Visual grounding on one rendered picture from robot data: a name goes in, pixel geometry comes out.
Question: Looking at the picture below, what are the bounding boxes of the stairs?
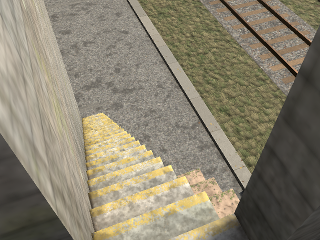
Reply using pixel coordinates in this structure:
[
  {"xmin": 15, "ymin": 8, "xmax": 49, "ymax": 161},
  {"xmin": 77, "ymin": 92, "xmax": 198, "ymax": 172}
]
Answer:
[{"xmin": 82, "ymin": 113, "xmax": 220, "ymax": 240}]

